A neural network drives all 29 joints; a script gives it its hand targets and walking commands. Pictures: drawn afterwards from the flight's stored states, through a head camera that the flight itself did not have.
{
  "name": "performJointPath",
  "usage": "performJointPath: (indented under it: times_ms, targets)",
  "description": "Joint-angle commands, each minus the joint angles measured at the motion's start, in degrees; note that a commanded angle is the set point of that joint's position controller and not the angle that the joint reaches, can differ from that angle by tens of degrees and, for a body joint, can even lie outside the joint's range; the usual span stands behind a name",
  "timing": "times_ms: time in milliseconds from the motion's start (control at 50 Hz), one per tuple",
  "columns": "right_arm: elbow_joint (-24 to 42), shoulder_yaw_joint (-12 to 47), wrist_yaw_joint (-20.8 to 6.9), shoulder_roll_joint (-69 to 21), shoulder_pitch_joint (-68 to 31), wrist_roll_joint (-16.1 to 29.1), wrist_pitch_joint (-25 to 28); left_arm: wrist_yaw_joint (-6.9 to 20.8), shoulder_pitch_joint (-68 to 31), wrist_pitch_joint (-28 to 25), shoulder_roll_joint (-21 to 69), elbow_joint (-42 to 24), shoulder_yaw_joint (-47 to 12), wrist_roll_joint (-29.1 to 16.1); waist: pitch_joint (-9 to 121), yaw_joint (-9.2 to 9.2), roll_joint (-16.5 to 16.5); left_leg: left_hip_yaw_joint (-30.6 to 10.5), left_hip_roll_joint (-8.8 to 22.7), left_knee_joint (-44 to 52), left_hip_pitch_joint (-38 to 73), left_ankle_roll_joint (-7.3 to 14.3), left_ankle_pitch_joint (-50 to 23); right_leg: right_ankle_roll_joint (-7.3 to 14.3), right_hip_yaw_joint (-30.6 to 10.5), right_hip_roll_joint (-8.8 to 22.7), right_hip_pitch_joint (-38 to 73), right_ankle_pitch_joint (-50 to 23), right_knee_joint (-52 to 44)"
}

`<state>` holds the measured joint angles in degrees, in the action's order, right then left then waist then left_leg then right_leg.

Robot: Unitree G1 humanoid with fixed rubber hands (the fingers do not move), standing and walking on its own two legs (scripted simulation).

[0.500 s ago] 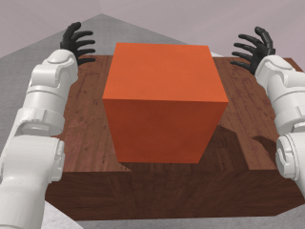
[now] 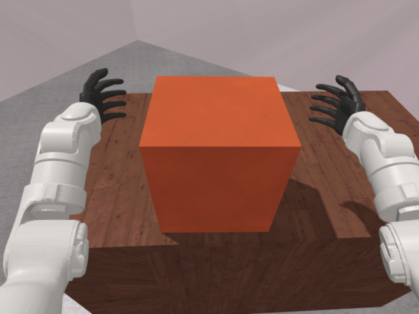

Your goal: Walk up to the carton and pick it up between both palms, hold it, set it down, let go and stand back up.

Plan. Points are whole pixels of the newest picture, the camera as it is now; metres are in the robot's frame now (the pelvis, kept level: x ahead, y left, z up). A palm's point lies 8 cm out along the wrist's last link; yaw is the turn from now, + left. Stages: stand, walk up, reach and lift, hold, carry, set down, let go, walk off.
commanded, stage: set down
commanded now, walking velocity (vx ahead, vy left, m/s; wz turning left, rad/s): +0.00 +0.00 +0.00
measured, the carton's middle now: (215, 157) +0.44 +0.01 +0.06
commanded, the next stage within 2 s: none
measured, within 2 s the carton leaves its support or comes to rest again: neither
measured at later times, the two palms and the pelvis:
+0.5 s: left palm (84, 158) +0.35 +0.24 +0.15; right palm (347, 159) +0.35 -0.22 +0.15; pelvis -0.01 +0.00 +0.00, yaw +0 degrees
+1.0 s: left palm (86, 221) +0.27 +0.24 +0.08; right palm (348, 219) +0.27 -0.22 +0.08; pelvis +0.01 +0.00 +0.00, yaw -1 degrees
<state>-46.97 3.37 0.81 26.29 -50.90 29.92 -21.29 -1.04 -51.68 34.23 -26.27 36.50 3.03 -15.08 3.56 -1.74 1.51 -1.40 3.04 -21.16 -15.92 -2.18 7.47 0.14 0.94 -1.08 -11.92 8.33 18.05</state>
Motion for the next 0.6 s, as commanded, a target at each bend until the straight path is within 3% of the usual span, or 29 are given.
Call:
performJointPath:
  times_ms: [0, 40, 100, 140, 160, 180, 200, 240, 320, 340, 400, 420, 440, 460, 520, 560, 580]
  targets:
    - [18.4, -5.0, 0.7, 11.4, -24.0, -0.3, 2.8, -0.8, -23.4, -1.7, -11.0, -18.4, 5.9, 0.3, 31.3, 0.77, -2.8, 2.3, -4.2, -0.7, 16.9, 0.1, -17.4, -1.8, 1.8, -2.5, 7.5, -20.2, -0.1]
    - [21.0, -5.7, 1.2, 11.4, -20.6, -0.9, 2.7, -1.0, -20.6, -0.9, -10.7, -21.0, 7.0, 1.0, 31.3, 1.23, -3.6, 2.6, -4.3, -0.7, 17.3, 0.1, -17.3, -1.7, 1.4, -2.6, 7.7, -20.0, -0.1]
    - [24.4, -7.5, 1.9, 11.2, -16.0, -2.0, 2.1, -0.7, -15.3, 0.5, -9.8, -24.9, 7.6, 1.1, 30.3, 0.15, -2.8, 2.5, -4.4, -0.7, 17.8, 0.1, -16.2, -1.8, 1.5, -2.6, 7.8, -18.8, -0.4]
    - [24.6, -8.7, 2.2, 11.0, -13.4, -3.1, 1.5, -0.3, -11.4, 1.3, -7.8, -24.4, 6.6, 1.0, 26.6, -1.14, -2.9, 2.4, -4.3, 0.0, 16.8, 0.2, -12.4, -1.3, 1.8, -2.4, 6.0, -14.6, -1.1]
    - [24.9, -8.5, 2.3, 9.9, -11.9, -3.6, 1.2, -0.2, -9.9, 1.5, -7.6, -23.0, 7.0, 1.0, 24.8, -0.89, -2.6, 2.5, -4.4, 0.4, 15.7, 0.6, -10.2, -1.4, 1.2, -2.1, 5.8, -12.5, -1.4]
    - [25.7, -9.4, 2.3, 10.0, -9.4, -4.3, 1.1, -0.2, -8.1, 1.3, -6.9, -25.2, 6.6, 1.1, 24.2, -1.33, -2.6, 2.5, -4.3, 1.0, 15.9, 0.5, -8.3, -1.2, 1.4, -2.0, 5.4, -10.4, -1.7]
    - [28.4, -9.9, 2.3, 9.9, -13.5, -4.8, 0.9, -0.4, -11.7, 1.2, -8.4, -26.2, 7.3, 0.6, 24.0, -0.10, -2.9, 3.0, -4.4, 1.4, 14.1, 0.8, -6.2, -1.1, 1.1, -1.8, 4.6, -7.8, -1.6]
    - [31.0, -10.6, 2.1, 9.0, -12.7, -5.4, 1.0, -1.0, -10.5, 0.5, -8.4, -28.4, 7.6, 0.3, 24.4, 0.24, -2.7, 2.8, -4.1, 1.4, 13.6, 0.9, -3.4, -0.7, 1.2, -1.6, 3.7, -4.8, -1.3]
    - [28.8, -10.5, 1.0, 7.1, -4.4, -6.6, 0.3, -1.3, -3.6, -0.5, -5.9, -26.9, 6.5, 0.8, 20.5, 0.10, -2.3, 2.6, -3.7, 2.2, 12.0, 1.1, 0.2, 0.2, 0.7, -1.5, 4.4, -1.3, -1.1]
    - [29.1, -10.0, 1.1, 6.8, -8.5, -6.3, 0.2, -1.3, -8.1, -0.8, -6.8, -27.2, 6.6, 0.4, 20.9, 0.84, -2.9, 2.8, -3.7, 2.3, 10.9, 1.2, 1.6, 0.1, 0.4, -1.2, 3.7, 0.4, -1.1]
    - [29.9, -9.3, 0.8, 5.8, -5.1, -6.6, 0.5, -1.4, -4.7, -1.5, -5.9, -28.6, 6.6, 1.0, 19.5, 1.66, -3.1, 3.0, -3.7, 2.5, 10.5, 1.2, 1.5, 0.1, 0.1, -1.1, 4.9, 0.1, -0.9]
    - [28.9, -8.8, 0.5, 4.7, 0.4, -6.3, 0.7, -1.3, 0.9, -1.9, -4.3, -28.6, 6.5, 1.5, 18.4, 1.36, -2.6, 2.8, -3.5, 2.7, 11.4, 1.1, 0.8, 0.3, 0.0, -1.2, 4.9, -0.2, -1.0]
    - [31.2, -9.4, 0.6, 5.4, -0.8, -6.2, 1.0, -1.2, -0.5, -1.9, -5.1, -32.0, 7.0, 1.4, 19.4, 1.88, -4.3, 3.1, -3.8, 2.6, 11.3, 0.8, 0.0, 0.2, -0.1, -1.2, 5.3, -1.0, -0.9]
    - [31.1, -8.7, 0.7, 4.6, 2.6, -6.5, 1.2, -1.0, 2.8, -1.8, -4.2, -30.9, 7.3, 1.9, 17.9, 1.31, -3.2, 3.2, -3.8, 2.7, 11.3, 0.9, -1.0, 0.1, -0.1, -1.2, 6.0, -1.9, -1.1]
    - [33.8, -9.6, 1.0, 4.4, 3.7, -7.1, 1.7, -0.6, 4.5, -2.1, -3.8, -33.1, 7.8, 2.3, 15.7, 1.79, -3.8, 3.2, -3.9, 2.8, 11.1, 0.8, 0.2, 0.1, -0.2, -1.0, 5.1, 0.0, -1.5]
    - [34.6, -10.3, 1.1, 4.1, 10.4, -7.8, 2.5, -0.4, 11.9, -2.1, -1.7, -35.0, 8.0, 3.7, 13.5, 1.42, -4.2, 3.0, -4.0, 3.1, 12.4, 0.4, -1.1, 0.3, -0.1, -1.3, 5.8, -1.0, -2.0]
    - [36.2, -10.2, 1.3, 3.8, 8.8, -8.2, 2.7, -0.4, 10.9, -2.1, -2.1, -35.8, 8.3, 3.6, 13.2, 2.15, -4.0, 3.4, -4.0, 3.0, 12.4, 0.4, -1.0, 0.2, -0.2, -1.1, 5.4, -0.3, -2.0]
